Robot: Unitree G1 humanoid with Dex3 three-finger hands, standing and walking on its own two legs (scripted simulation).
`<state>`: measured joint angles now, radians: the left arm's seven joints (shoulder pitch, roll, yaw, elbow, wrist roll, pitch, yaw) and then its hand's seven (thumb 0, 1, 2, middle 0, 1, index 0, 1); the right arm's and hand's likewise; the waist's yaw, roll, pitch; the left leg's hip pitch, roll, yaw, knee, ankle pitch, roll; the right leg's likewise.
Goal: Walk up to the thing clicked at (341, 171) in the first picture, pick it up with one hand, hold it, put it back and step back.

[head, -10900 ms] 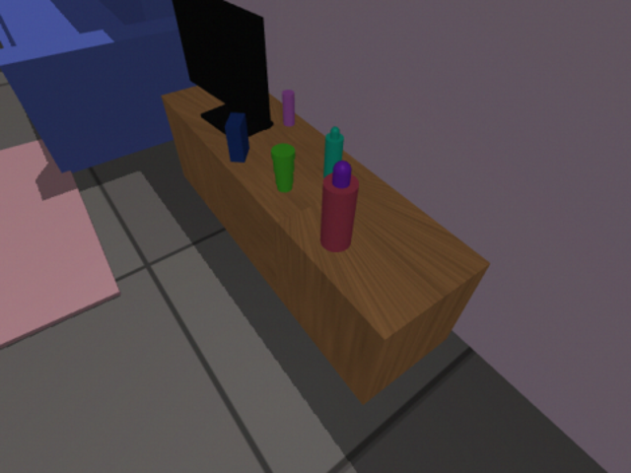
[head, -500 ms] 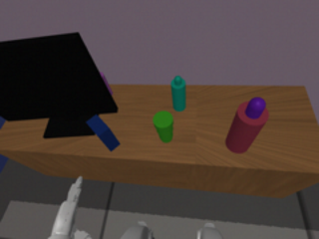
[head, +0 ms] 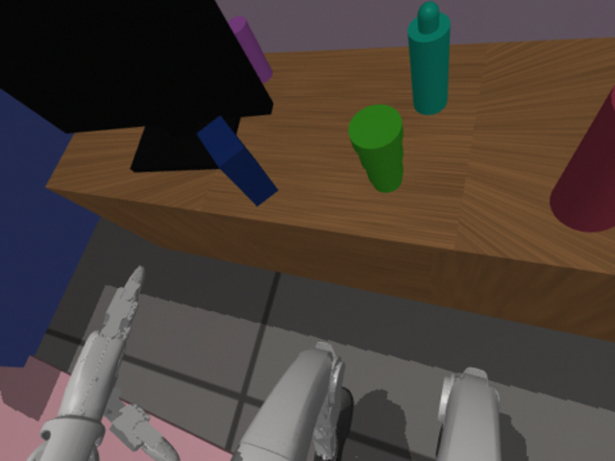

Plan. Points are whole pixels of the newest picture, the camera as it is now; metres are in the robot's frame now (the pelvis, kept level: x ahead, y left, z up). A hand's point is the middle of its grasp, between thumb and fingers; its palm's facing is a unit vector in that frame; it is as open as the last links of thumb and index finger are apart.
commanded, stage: close in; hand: right
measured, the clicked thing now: out of the picture +0.51 -0.27 -0.01
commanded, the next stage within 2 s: rest palm in 0.50 s
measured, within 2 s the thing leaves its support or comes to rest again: neither
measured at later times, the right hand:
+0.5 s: hand out of the picture +0.47 -0.28 -0.07, palm faces +0.30 +0.95 +0.03, open 17.8 cm
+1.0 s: hand (609, 191) +0.49 -0.26 -0.07, palm faces +0.32 +0.95 +0.01, open 16.4 cm
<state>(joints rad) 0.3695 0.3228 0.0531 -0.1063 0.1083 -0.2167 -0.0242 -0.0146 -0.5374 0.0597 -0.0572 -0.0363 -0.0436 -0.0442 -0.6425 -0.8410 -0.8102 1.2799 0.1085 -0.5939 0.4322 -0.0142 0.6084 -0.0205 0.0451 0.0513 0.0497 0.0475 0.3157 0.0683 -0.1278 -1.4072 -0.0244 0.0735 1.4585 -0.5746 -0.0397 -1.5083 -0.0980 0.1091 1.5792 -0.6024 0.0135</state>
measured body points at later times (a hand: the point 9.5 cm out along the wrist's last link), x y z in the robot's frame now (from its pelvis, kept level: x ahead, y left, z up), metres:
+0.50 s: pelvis -0.01 +0.00 -0.03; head +0.16 -0.09 +0.37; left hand +0.17 +0.25 +0.10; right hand +0.44 -0.33 -0.07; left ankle +0.06 +0.15 -0.56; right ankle +0.05 -0.12 -0.56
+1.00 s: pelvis -0.01 +0.01 -0.03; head +0.17 -0.08 +0.37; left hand +0.17 +0.26 +0.10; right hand +0.46 -0.31 -0.06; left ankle +0.06 +0.15 -0.56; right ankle +0.05 -0.12 -0.56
